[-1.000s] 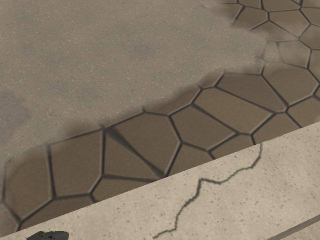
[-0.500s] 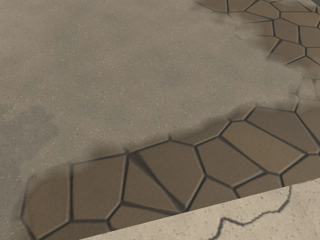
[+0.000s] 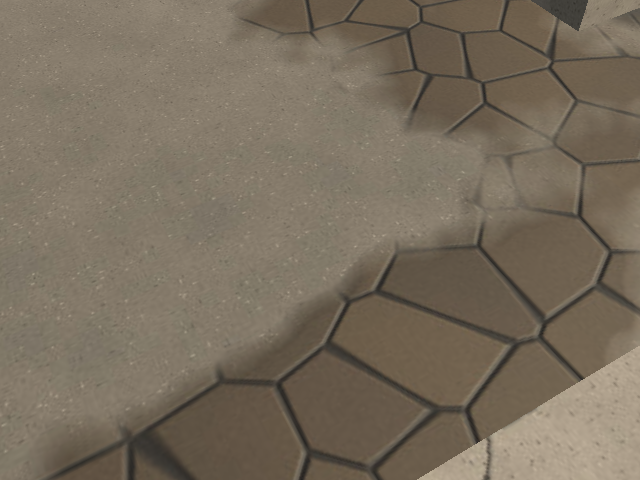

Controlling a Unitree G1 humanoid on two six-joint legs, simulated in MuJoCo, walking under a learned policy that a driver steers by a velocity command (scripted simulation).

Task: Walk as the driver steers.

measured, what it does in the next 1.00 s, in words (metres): climbs, turning right: left foot 0.04 m lower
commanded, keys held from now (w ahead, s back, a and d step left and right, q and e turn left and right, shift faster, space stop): w+e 1.00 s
